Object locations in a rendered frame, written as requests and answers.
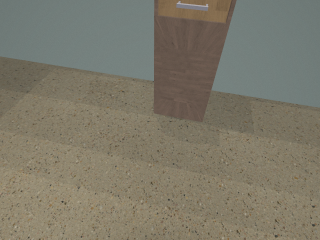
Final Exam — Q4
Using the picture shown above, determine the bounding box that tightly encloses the cabinet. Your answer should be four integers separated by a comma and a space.
154, 0, 237, 122

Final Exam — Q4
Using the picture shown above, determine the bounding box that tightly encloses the drawer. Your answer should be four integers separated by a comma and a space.
158, 0, 232, 23

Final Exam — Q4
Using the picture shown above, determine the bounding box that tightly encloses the handle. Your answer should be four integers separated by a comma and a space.
176, 1, 209, 11

